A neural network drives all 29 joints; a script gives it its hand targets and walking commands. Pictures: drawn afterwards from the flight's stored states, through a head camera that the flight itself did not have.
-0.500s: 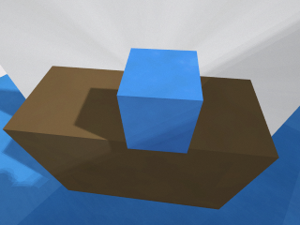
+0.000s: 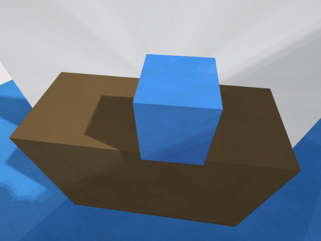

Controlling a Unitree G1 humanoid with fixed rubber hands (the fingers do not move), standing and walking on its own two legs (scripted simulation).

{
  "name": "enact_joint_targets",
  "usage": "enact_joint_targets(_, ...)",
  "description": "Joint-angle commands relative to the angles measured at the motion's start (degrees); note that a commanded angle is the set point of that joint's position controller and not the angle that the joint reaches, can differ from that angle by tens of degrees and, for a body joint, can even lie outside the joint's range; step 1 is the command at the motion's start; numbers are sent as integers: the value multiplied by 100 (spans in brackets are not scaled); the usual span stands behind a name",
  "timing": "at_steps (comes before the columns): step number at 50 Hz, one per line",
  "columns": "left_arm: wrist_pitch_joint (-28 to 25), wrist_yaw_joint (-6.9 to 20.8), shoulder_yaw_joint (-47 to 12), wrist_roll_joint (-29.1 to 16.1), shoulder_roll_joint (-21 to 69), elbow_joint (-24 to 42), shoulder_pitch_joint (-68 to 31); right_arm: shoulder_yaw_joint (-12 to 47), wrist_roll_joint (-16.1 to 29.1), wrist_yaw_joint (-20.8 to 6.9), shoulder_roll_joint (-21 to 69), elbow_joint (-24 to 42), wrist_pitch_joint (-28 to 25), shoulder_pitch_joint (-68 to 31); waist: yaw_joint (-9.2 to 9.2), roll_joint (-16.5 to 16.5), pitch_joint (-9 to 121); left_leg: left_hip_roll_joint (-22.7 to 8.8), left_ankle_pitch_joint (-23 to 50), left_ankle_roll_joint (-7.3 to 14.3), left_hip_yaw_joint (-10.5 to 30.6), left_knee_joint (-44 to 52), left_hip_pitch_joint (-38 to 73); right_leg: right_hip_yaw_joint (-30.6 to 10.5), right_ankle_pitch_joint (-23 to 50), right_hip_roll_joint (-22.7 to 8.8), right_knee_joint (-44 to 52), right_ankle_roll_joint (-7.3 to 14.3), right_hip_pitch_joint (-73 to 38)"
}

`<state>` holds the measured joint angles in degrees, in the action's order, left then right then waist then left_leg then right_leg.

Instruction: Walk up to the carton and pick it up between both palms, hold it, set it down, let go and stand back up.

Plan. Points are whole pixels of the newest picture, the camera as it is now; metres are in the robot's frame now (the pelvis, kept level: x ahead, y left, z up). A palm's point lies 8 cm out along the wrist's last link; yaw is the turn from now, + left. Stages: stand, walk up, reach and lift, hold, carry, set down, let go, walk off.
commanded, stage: stand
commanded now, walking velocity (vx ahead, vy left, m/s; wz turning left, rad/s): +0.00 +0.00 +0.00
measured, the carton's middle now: (176, 111) +0.47 -0.02 +0.05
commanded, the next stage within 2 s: reach and lift in 1.46 s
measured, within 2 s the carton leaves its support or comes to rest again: neither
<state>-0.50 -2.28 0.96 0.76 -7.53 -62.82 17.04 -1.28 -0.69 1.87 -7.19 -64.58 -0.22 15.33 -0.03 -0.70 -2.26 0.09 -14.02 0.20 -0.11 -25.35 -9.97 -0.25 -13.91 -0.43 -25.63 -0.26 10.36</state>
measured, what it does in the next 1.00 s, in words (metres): stands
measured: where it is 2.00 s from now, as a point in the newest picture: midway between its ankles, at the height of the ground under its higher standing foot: outside the picture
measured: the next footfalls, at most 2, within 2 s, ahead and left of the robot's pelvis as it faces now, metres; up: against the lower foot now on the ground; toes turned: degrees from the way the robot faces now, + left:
none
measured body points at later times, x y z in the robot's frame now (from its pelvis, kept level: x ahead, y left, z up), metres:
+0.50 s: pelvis +0.00 +0.00 +0.00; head +0.01 +0.01 +0.45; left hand -0.03 +0.21 -0.16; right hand -0.02 -0.20 -0.16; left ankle +0.00 +0.12 -0.74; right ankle +0.00 -0.12 -0.74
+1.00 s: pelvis +0.00 +0.01 +0.00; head +0.01 +0.01 +0.45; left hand -0.03 +0.21 -0.16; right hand -0.03 -0.20 -0.16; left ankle +0.00 +0.12 -0.74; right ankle +0.00 -0.12 -0.74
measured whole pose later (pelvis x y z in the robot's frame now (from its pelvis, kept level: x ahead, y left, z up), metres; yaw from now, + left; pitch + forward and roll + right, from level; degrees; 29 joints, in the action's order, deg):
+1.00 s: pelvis +0.00 +0.01 +0.00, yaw +0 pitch -1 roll +0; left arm -0.5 -2.5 0.1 0.6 -5.9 -66.7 18.3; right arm -0.6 -0.7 2.1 -5.9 -66.8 -0.6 18.0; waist 0.5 -0.6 -2.0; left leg 0.9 -13.6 0.8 -0.5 -24.2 -9.8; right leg -0.6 -13.7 -1.2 -24.9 -1.0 10.3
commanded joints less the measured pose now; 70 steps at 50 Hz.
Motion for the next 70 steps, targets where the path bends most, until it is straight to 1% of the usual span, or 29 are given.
enact_joint_targets(1,-30,-19,71,-8,-482,46,386,-68,1,58,-436,-41,-15,467,3,429,-343,-370,265,220,367,562,-207,-411,426,-344,480,163,245)
enact_joint_targets(2,-15,-36,62,3,-460,-29,427,-38,0,52,-332,2,-20,349,-18,123,-379,-395,278,218,432,538,-228,-350,354,-339,492,149,277)
enact_joint_targets(3,-21,-24,51,17,-474,-38,338,-62,11,58,-353,5,-24,419,58,131,-338,-423,303,214,446,543,-171,-368,376,-346,513,135,309)
enact_joint_targets(5,8,-33,36,-9,-320,-95,397,-65,2,50,-473,-14,-10,418,20,106,-415,-439,-12,221,513,708,-409,-311,354,-303,441,108,215)
enact_joint_targets(7,10,-42,11,-5,-292,-116,418,-83,9,31,-505,-59,-7,469,17,-111,-359,-388,107,198,477,641,-299,-335,171,-311,523,106,244)
enact_joint_targets(8,-5,-41,45,-2,-385,-88,407,-55,-5,38,-442,-55,-14,479,14,135,-224,-419,241,201,446,628,-250,-342,350,-351,457,114,143)
enact_joint_targets(9,4,-34,7,-10,-202,-168,545,-37,0,36,-395,-44,-34,410,-52,-18,-261,-425,220,217,459,593,-218,-343,280,-321,507,124,235)
enact_joint_targets(11,0,-47,28,4,-327,-162,441,-33,-1,54,-347,-75,-41,522,12,192,-297,-452,150,220,505,656,-420,-314,470,-338,446,107,123)
enact_joint_targets(12,-8,-37,50,12,-394,-176,432,11,-16,36,-235,-86,-40,499,4,10,-260,-467,124,236,535,703,-491,-310,468,-355,420,134,48)
enact_joint_targets(13,-9,-45,30,6,-327,-192,566,10,-17,53,-230,-90,-57,580,-30,158,-86,-426,154,233,483,671,-317,-352,435,-345,412,150,13)
enact_joint_targets(17,-58,-29,-10,5,-261,-213,457,-39,-8,36,-411,-88,-69,492,42,-42,1,-401,489,205,413,497,-63,-362,568,-376,484,154,154)
enact_joint_targets(20,-38,-47,7,-1,-276,-230,508,-25,-7,38,-385,-112,-74,508,13,71,-173,-430,409,235,469,586,-323,-323,674,-389,437,134,34)
enact_joint_targets(21,-34,-50,-20,-11,-247,-292,579,-4,-11,45,-304,-93,-81,524,-12,-176,-197,-412,564,235,432,535,-118,-362,548,-393,472,134,277)
enact_joint_targets(23,-16,-54,-17,5,-205,-305,662,-25,-9,26,-415,-116,-71,601,-5,54,-244,-403,288,219,446,572,-236,-326,435,-347,470,99,178)
enact_joint_targets(31,-12,-32,-12,-11,-262,-312,564,-6,-7,68,-343,-128,-53,641,32,-43,-382,-427,382,221,423,589,-135,-319,439,-348,468,96,398)
enact_joint_targets(36,-11,-49,-9,-15,-265,-301,583,-7,-4,44,-270,-154,-36,659,20,255,-209,-376,148,203,429,635,-204,-344,320,-346,474,112,246)
enact_joint_targets(37,-5,-30,-3,8,-296,-279,579,-6,-13,48,-352,-147,-48,643,13,205,-290,-416,169,205,480,661,-394,-308,491,-362,467,91,113)
enact_joint_targets(38,-2,-44,23,22,-350,-333,615,3,6,37,-280,-156,-53,681,44,-72,-389,-398,352,190,449,613,-373,-328,479,-397,489,101,91)
enact_joint_targets(45,-65,-37,-24,-24,-233,-350,628,-14,-7,48,-312,-205,-96,768,58,16,-164,-448,744,254,436,508,59,-331,800,-412,472,119,203)
enact_joint_targets(48,-16,-50,-41,-13,-177,-322,515,9,1,38,-266,-174,-52,773,105,-13,-391,-426,375,207,442,662,-270,-314,581,-396,464,92,185)
enact_joint_targets(51,3,-43,-45,-10,-156,-345,587,0,13,68,-353,-158,-75,708,4,-82,-450,-410,513,211,468,652,-270,-308,578,-396,467,101,211)
enact_joint_targets(53,-14,-28,-47,-12,-154,-381,827,37,9,43,-231,-196,-61,754,-46,180,-325,-379,603,179,382,594,-176,-353,610,-422,518,92,124)
enact_joint_targets(56,-27,-25,-45,-18,-164,-359,665,42,23,37,-185,-199,-91,791,15,198,-48,-395,492,188,380,598,-74,-339,616,-410,455,120,2)
enact_joint_targets(57,-31,-26,-34,-15,-245,-358,729,18,16,42,-333,-200,-81,720,-27,161,-211,-387,524,207,413,587,-134,-345,623,-411,489,100,79)
enact_joint_targets(58,-53,-22,-2,6,-362,-341,559,-3,13,39,-310,-160,-83,710,71,15,-140,-424,628,212,438,603,-80,-313,745,-414,454,87,44)
enact_joint_targets(61,-28,-38,-20,-10,-176,-401,695,-30,-22,66,-397,-156,-104,699,-16,-54,-271,-431,622,194,394,562,-75,-259,657,-393,478,38,210)
enact_joint_targets(63,-37,-59,-13,-9,-216,-384,623,26,-19,57,-165,-200,-83,804,61,46,-369,-422,857,211,368,545,-70,-300,811,-428,451,83,190)
enact_joint_targets(65,-9,-54,-59,-21,-87,-417,649,28,22,60,-194,-156,-89,784,28,242,-391,-461,369,228,456,656,-226,-300,604,-391,489,83,115)
enact_joint_targets(70,-3,-32,-59,2,-151,-421,738,6,11,58,-314,-101,-87,760,-36,94,-331,-466,171,221,515,741,-211,-286,547,-375,462,100,115)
